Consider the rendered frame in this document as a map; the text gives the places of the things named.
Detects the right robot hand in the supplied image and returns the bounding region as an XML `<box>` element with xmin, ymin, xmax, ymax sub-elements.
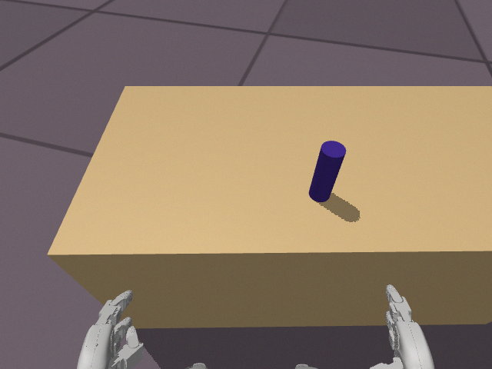
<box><xmin>370</xmin><ymin>284</ymin><xmax>434</xmax><ymax>369</ymax></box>

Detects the left robot hand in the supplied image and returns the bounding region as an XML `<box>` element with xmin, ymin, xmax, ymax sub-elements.
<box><xmin>77</xmin><ymin>290</ymin><xmax>143</xmax><ymax>369</ymax></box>

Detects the can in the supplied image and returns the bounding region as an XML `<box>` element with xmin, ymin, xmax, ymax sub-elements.
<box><xmin>309</xmin><ymin>141</ymin><xmax>346</xmax><ymax>202</ymax></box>

